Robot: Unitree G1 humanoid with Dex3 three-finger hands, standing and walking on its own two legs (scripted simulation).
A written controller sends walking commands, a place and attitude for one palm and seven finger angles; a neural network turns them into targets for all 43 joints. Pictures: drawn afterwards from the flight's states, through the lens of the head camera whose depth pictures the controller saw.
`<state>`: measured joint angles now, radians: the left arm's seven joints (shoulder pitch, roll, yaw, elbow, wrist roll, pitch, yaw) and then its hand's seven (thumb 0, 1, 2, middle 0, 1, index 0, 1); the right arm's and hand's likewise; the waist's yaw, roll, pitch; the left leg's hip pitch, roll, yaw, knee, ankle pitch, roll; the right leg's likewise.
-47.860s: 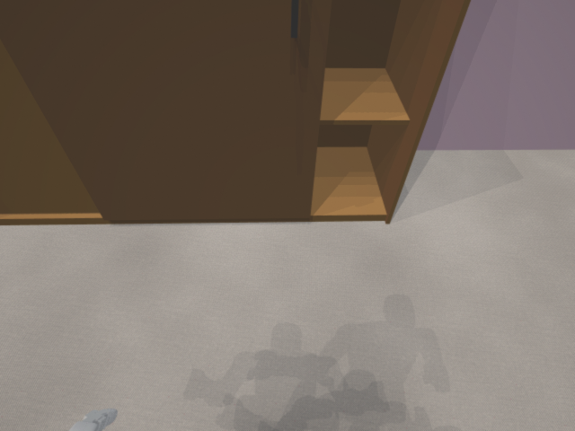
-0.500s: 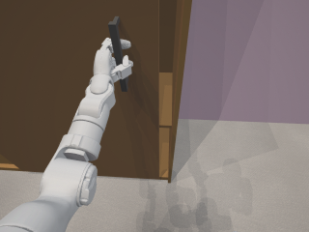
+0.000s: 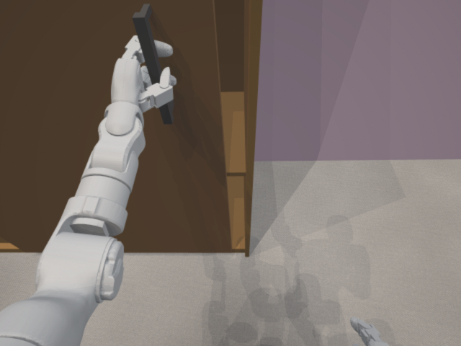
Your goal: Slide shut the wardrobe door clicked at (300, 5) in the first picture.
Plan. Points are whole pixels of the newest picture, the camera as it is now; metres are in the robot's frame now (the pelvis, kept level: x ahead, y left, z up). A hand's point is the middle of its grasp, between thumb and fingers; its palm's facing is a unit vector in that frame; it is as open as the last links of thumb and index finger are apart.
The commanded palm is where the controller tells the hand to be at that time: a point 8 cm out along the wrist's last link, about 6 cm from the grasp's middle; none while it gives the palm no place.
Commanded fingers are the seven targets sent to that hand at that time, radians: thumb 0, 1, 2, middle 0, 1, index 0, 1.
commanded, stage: step sideways, sliding the door along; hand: left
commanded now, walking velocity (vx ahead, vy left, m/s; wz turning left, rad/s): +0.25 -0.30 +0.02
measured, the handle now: (158, 70) +0.52 +0.15 +0.20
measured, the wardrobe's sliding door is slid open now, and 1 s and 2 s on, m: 0.05 0.01 0.00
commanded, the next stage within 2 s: none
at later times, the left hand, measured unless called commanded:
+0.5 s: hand (178, 86) +0.48 +0.11 +0.19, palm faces +0.33 -0.94 -0.06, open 6.1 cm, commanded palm +0.46 +0.08 +0.20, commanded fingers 0.00 0.90 0.90 -0.45 -1.40 -0.45 -1.40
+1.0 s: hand (208, 82) +0.50 +0.06 +0.19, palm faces +0.57 -0.82 -0.02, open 6.6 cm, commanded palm +0.47 -0.01 +0.19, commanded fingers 0.00 0.90 0.90 -0.45 -1.40 -0.45 -1.40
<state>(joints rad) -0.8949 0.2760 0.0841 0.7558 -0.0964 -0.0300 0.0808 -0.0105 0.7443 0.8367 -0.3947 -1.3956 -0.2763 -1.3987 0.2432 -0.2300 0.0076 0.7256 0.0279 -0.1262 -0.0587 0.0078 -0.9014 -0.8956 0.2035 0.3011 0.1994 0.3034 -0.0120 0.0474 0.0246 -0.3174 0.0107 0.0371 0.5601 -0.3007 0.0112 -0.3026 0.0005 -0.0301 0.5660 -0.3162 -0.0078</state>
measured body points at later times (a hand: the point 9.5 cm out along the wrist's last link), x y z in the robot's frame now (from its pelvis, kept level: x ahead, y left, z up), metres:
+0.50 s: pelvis +0.04 -0.11 -0.01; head +0.15 -0.10 +0.43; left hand +0.46 +0.16 +0.20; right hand +0.25 -0.32 -0.14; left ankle +0.00 +0.05 -0.73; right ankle +0.05 -0.19 -0.69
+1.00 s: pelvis +0.18 -0.22 -0.01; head +0.27 -0.20 +0.43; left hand +0.46 +0.10 +0.19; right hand +0.45 -0.38 -0.11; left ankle +0.09 -0.06 -0.73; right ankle +0.21 -0.34 -0.71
